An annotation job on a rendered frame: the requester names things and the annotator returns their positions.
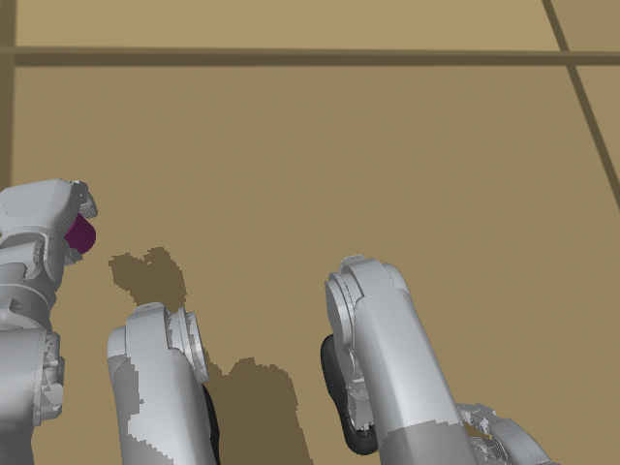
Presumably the right robot foot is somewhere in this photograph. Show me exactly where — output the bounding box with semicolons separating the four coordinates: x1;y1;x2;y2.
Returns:
321;334;378;455

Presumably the tin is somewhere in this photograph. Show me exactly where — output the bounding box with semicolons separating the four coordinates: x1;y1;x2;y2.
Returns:
64;213;96;254

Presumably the left robot arm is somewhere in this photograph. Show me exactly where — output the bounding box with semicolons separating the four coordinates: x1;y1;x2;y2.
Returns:
0;226;66;465

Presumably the left robot foot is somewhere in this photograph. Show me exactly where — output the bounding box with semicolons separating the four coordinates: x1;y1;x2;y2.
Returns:
202;385;221;465

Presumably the left robot hand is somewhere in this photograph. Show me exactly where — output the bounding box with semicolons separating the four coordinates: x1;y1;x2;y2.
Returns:
0;178;98;266

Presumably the right robot hand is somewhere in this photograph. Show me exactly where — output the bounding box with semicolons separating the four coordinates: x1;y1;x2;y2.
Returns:
455;403;552;465

